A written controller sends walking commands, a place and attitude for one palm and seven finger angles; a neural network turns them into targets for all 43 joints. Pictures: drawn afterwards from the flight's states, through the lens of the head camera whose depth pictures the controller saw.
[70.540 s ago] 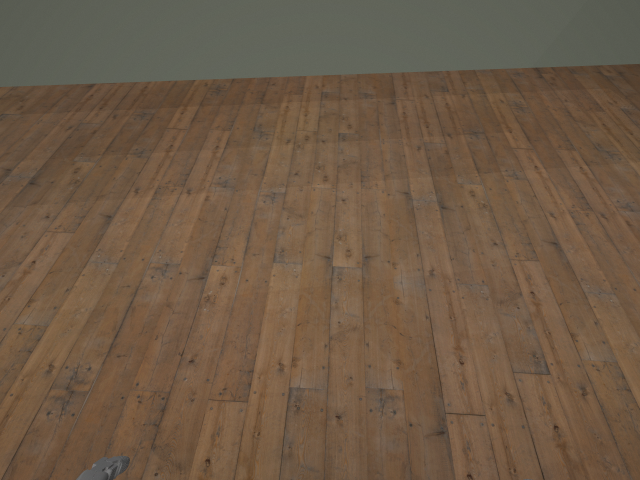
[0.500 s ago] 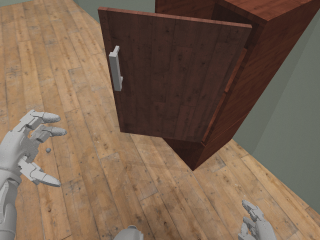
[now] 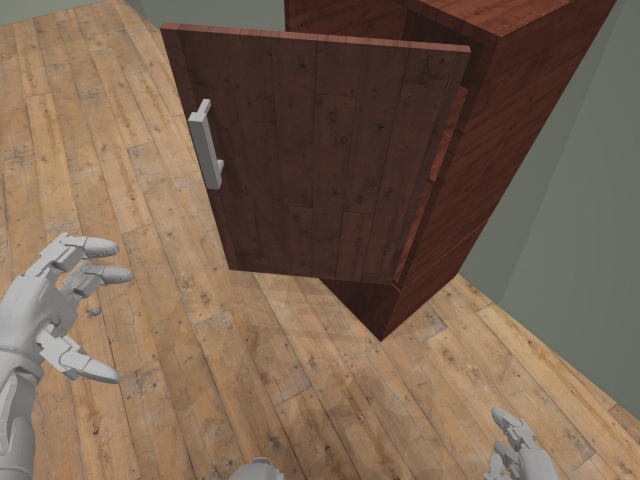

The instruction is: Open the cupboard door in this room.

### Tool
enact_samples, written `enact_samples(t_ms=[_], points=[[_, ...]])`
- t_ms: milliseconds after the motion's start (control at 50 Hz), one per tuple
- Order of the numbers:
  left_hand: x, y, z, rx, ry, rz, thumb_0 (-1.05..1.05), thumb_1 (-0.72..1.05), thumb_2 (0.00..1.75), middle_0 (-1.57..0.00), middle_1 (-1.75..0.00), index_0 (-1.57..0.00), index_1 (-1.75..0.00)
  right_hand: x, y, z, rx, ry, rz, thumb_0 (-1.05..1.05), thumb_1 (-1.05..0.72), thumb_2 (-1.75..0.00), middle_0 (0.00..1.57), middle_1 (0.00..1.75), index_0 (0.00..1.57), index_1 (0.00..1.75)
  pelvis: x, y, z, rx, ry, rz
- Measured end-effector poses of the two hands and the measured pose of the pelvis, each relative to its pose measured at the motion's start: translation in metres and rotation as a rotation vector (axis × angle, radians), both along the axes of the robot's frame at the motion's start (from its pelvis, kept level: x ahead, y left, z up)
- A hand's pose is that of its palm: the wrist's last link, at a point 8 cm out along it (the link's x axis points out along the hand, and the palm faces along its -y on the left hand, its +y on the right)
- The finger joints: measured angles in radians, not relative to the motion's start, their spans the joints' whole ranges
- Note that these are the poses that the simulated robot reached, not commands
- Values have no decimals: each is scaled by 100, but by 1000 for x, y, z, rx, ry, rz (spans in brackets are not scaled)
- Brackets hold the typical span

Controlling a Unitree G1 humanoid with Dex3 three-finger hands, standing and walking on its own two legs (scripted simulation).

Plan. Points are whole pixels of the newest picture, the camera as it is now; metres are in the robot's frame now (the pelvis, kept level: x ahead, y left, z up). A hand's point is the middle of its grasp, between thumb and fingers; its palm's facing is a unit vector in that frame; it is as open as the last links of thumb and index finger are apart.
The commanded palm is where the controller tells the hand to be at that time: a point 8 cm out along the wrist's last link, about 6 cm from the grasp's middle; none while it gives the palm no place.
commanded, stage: move the hooked fingers beside the handle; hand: left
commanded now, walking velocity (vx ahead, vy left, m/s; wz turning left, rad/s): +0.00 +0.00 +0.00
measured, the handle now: (209, 145) +0.59 +0.21 +0.06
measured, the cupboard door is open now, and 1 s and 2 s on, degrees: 44 44 44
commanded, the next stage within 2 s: none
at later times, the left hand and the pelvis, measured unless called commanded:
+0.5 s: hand (129, 256) +0.36 +0.26 +0.07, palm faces -0.07 -1.00 -0.02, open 14.0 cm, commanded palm +0.34 +0.32 +0.07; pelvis +0.00 -0.01 -0.01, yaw +0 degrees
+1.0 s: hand (146, 215) +0.42 +0.26 +0.07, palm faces -0.07 -1.00 -0.02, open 14.0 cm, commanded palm +0.41 +0.31 +0.06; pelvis +0.00 +0.01 -0.01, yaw -1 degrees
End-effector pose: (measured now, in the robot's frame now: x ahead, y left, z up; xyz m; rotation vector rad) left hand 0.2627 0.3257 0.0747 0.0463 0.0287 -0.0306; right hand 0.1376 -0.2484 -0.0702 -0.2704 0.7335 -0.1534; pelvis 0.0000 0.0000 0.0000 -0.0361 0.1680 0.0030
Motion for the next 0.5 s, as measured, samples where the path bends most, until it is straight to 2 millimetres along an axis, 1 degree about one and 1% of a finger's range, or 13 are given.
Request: enact_samples(t_ms=[60, 160, 220, 320, 420, 500], points=[[0, -2, 1, -7, -5, 6, -1, -50, 30, -30, -120, -30, -120, 3, -2, -1, 5, -8, 2, 1, -90, -90, 21, 30, 20, 30, 0, -3, 0, 2, -1, 2], [1, -7, -3, -9, 16, 3, -1, -50, 30, -30, -120, -30, -120, 4, -7, -2, 6, -12, 2, 1, -90, -90, 21, 30, 20, 30, -1, -7, -1, 5, -1, 4], [7, -8, -5, -8, 20, 7, -1, -50, 30, -30, -120, -30, -120, 3, -11, -5, -6, 2, 4, 1, -90, -90, 21, 30, 20, 30, -3, -9, -2, 5, 1, 6], [31, -1, -7, -15, -1, 28, -1, -50, 30, -30, -120, -30, -120, -8, -19, -12, -30, 55, -10, 1, -90, -90, 21, 30, 20, 30, -7, -13, -6, 4, 12, 7], [58, -8, 1, -8, -18, -25, -1, -50, 30, -30, -120, -30, -120, -25, -26, -17, -39, 107, -52, 1, -90, -90, 21, 30, 20, 30, -5, -12, -7, 2, 29, 1], [78, -9, -2, -24, 20, -40, -1, -50, 30, -30, -120, -30, -120, -39, -28, -20, -37, 149, -87, 1, -90, -90, 21, 30, 20, 30, -3, -10, -7, 5, 44, -10]])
